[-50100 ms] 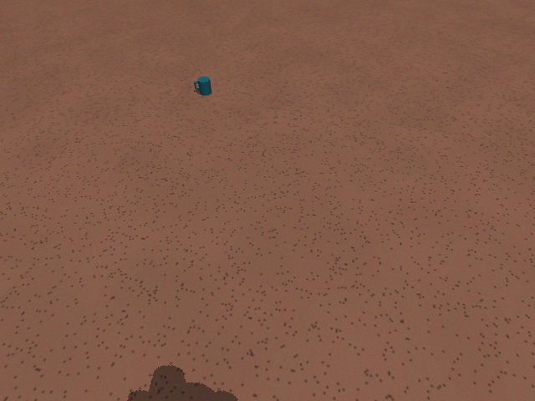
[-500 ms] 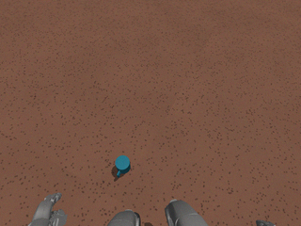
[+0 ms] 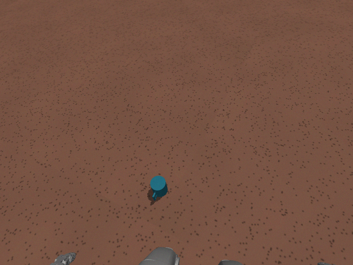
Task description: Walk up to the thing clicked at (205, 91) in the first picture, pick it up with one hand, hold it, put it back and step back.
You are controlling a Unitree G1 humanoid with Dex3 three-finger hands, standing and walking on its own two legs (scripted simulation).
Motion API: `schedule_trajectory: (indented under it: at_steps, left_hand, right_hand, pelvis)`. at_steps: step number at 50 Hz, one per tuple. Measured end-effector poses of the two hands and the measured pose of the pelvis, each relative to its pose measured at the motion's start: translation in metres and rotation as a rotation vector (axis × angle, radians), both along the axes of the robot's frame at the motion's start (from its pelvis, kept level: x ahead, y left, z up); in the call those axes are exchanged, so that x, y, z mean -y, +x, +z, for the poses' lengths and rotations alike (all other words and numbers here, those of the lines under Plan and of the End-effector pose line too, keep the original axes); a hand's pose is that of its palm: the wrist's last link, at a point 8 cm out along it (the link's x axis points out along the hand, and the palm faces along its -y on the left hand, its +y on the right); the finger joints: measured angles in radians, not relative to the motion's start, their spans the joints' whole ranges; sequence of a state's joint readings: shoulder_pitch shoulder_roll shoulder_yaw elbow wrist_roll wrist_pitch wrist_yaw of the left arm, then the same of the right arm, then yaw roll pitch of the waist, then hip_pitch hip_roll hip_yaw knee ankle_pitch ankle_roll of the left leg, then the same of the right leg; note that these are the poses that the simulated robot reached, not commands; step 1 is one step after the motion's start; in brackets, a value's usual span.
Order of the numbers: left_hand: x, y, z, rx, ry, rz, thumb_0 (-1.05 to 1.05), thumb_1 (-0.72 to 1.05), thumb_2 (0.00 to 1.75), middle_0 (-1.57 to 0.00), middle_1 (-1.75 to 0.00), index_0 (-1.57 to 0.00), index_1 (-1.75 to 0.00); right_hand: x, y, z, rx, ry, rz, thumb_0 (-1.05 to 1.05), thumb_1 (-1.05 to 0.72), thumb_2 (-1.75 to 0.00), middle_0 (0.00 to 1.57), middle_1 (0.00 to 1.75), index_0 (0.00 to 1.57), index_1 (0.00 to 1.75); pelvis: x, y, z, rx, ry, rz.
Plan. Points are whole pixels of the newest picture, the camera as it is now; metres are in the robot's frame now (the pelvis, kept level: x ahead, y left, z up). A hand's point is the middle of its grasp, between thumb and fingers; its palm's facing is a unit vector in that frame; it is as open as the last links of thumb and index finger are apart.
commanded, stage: step back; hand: left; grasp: from above
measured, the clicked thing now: (158, 189) +0.55 +0.20 -0.72
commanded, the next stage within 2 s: none
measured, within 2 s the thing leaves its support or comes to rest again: neither
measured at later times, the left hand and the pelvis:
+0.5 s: hand out of the picture -0.10 +0.30 -0.17, palm faces +0.00 -0.92 -0.38, open 7.4 cm; pelvis -0.17 +0.02 -0.01, yaw -1 degrees
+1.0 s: hand out of the picture -0.21 +0.27 -0.15, palm faces +0.07 -0.91 -0.41, open 7.4 cm; pelvis -0.35 -0.01 -0.02, yaw +4 degrees
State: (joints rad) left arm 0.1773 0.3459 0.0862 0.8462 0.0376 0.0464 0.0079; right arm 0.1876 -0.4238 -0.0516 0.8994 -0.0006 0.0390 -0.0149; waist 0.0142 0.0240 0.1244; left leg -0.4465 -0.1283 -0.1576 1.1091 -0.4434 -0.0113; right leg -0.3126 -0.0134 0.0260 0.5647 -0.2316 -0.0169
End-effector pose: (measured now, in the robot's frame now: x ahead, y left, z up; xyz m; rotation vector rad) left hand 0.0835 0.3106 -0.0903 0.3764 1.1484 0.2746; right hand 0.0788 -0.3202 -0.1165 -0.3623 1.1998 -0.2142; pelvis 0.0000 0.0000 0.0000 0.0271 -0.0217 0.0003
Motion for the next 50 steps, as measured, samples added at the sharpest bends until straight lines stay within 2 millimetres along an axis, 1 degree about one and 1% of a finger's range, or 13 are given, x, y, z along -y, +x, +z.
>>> schedule_trajectory:
  at_steps: [4, 9, 14, 17, 23, 28, 30, 33, 37, 41, 44, 48, 50]
  left_hand:
    - [-0.007, -0.007, -0.004, 0.068, -0.003, -0.009, 0.01, 0.90, 0.90, -0.21, -0.30, -0.20, -0.30]
    - [-0.023, -0.030, -0.027, 0.113, -0.041, 0.003, 0.01, 0.90, 0.90, -0.21, -0.30, -0.20, -0.30]
    - [-0.025, -0.073, -0.030, 0.054, -0.087, 0.034, 0.01, 0.90, 0.90, -0.21, -0.30, -0.20, -0.30]
    - [-0.027, -0.101, -0.029, 0.037, -0.096, 0.047, 0.01, 0.90, 0.90, -0.21, -0.30, -0.20, -0.30]
    - [-0.030, -0.166, -0.035, -0.058, -0.061, 0.034, 0.01, 0.90, 0.90, -0.21, -0.30, -0.20, -0.30]
    - [-0.019, -0.211, -0.038, -0.106, -0.033, 0.003, 0.01, 0.91, 0.90, -0.21, -0.30, -0.20, -0.30]
    - [-0.011, -0.229, -0.037, -0.101, -0.021, -0.002, 0.01, 0.91, 0.90, -0.21, -0.30, -0.20, -0.30]
    - [0.003, -0.259, -0.026, -0.092, -0.021, 0.000, 0.01, 0.91, 0.90, -0.21, -0.30, -0.20, -0.30]
    - [0.010, -0.291, -0.007, -0.089, -0.007, 0.019, 0.01, 0.90, 0.90, -0.21, -0.30, -0.20, -0.30]
    - [0.009, -0.299, 0.002, -0.048, 0.015, 0.012, 0.01, 0.90, 0.90, -0.21, -0.30, -0.20, -0.30]
    - [0.005, -0.298, 0.001, 0.013, 0.026, -0.002, 0.01, 0.90, 0.90, -0.21, -0.30, -0.20, -0.30]
    - [-0.003, -0.302, -0.014, 0.100, 0.007, -0.006, 0.01, 0.90, 0.90, -0.21, -0.30, -0.20, -0.30]
    - [-0.003, -0.311, -0.024, 0.114, -0.016, 0.002, 0.01, 0.90, 0.90, -0.21, -0.30, -0.20, -0.30]
  right_hand:
    - [-0.003, -0.032, -0.003, -0.066, -0.035, 0.027, 0.01, -0.91, -0.90, 0.20, 0.30, 0.20, 0.30]
    - [-0.024, -0.064, -0.002, -0.069, -0.057, 0.059, 0.01, -0.91, -0.90, 0.20, 0.30, 0.20, 0.30]
    - [-0.043, -0.091, 0.018, -0.029, -0.044, 0.075, 0.01, -0.91, -0.89, 0.20, 0.30, 0.21, 0.30]
    - [-0.046, -0.098, 0.027, -0.004, -0.051, 0.082, 0.01, -0.90, -0.89, 0.20, 0.30, 0.21, 0.30]
    - [-0.040, -0.103, 0.031, 0.113, -0.054, 0.082, 0.01, -0.90, -0.89, 0.20, 0.30, 0.21, 0.30]
    - [-0.023, -0.128, 0.019, 0.176, -0.040, 0.078, 0.01, -0.90, -0.89, 0.20, 0.30, 0.21, 0.30]
    - [-0.012, -0.144, 0.008, 0.184, -0.029, 0.066, 0.01, -0.90, -0.89, 0.20, 0.30, 0.21, 0.30]
    - [0.000, -0.177, -0.003, 0.156, -0.010, 0.030, 0.01, -0.90, -0.90, 0.20, 0.30, 0.21, 0.30]
    - [0.005, -0.227, -0.001, 0.080, 0.017, 0.005, 0.01, -0.91, -0.90, 0.20, 0.30, 0.21, 0.30]
    - [0.010, -0.278, -0.003, 0.007, 0.005, 0.002, 0.01, -0.91, -0.90, 0.20, 0.30, 0.21, 0.30]
    - [0.009, -0.313, -0.007, -0.057, -0.014, 0.015, 0.01, -0.91, -0.90, 0.20, 0.30, 0.21, 0.30]
    - [-0.001, -0.348, -0.011, -0.098, -0.038, 0.051, 0.01, -0.91, -0.90, 0.20, 0.30, 0.21, 0.30]
    - [-0.008, -0.364, -0.007, -0.099, -0.039, 0.051, 0.01, -0.91, -0.90, 0.20, 0.30, 0.21, 0.30]
  pelvis:
    - [-0.007, -0.027, -0.006, -0.003, -0.019, 0.041]
    - [-0.019, -0.065, -0.017, 0.030, 0.003, 0.069]
    - [-0.026, -0.093, -0.004, 0.030, -0.056, 0.074]
    - [-0.026, -0.110, 0.001, 0.010, -0.060, 0.049]
    - [-0.020, -0.151, -0.003, 0.004, -0.048, 0.001]
    - [-0.007, -0.193, -0.014, 0.015, -0.032, -0.040]
    - [-0.001, -0.211, -0.020, 0.023, -0.035, -0.049]
    - [0.006, -0.234, -0.018, 0.041, -0.059, -0.022]
    - [0.012, -0.254, -0.004, 0.025, 0.018, -0.036]
    - [0.013, -0.277, -0.001, -0.003, 0.016, -0.007]
    - [0.011, -0.299, -0.005, -0.009, -0.002, 0.028]
    - [0.008, -0.332, -0.016, 0.002, -0.018, 0.079]
    - [0.008, -0.349, -0.017, 0.029, 0.032, 0.065]
